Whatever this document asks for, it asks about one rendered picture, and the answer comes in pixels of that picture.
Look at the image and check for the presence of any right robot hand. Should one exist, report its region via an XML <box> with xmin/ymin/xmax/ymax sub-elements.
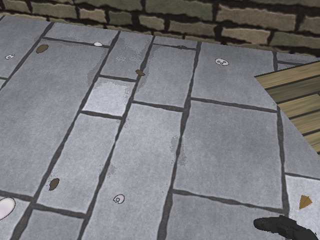
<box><xmin>253</xmin><ymin>215</ymin><xmax>319</xmax><ymax>240</ymax></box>

